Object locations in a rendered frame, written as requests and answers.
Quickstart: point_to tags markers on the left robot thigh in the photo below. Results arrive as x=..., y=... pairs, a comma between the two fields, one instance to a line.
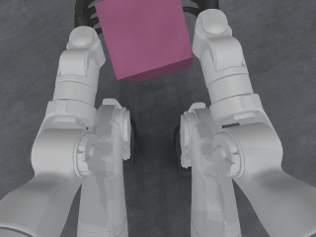
x=102, y=209

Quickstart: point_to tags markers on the right robot upper arm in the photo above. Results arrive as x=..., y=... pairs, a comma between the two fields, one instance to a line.
x=251, y=155

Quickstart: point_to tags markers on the robot right hand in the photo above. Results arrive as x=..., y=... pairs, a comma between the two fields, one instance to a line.
x=202, y=6

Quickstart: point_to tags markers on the robot left hand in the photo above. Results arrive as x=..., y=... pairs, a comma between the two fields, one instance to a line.
x=83, y=14

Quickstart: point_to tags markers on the left robot upper arm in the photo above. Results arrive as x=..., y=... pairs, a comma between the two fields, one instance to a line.
x=62, y=158

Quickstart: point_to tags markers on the carton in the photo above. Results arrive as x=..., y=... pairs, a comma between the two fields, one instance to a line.
x=145, y=38

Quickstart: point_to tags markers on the right robot forearm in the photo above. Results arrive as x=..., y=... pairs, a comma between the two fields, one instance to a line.
x=225, y=72

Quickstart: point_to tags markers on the left robot forearm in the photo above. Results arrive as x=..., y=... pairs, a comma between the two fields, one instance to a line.
x=76, y=84

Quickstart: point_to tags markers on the right robot foot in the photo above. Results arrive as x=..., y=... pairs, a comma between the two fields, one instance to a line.
x=183, y=171

